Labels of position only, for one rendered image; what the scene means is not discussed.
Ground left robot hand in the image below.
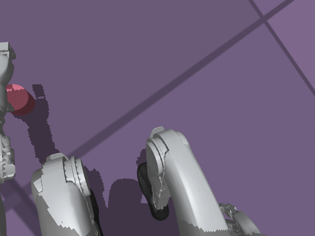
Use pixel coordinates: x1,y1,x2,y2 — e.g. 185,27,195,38
0,42,16,113

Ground right robot hand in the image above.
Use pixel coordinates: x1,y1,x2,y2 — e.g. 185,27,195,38
218,203,261,236

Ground right robot foot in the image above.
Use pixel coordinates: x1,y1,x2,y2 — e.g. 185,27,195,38
137,162,169,221

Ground left robot foot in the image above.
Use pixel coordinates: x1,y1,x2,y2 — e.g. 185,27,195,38
90,189,103,236

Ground tin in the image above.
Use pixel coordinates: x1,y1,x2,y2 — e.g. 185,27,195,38
6,84,35,116

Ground left robot arm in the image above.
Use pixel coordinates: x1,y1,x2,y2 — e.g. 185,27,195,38
0,84,16,236

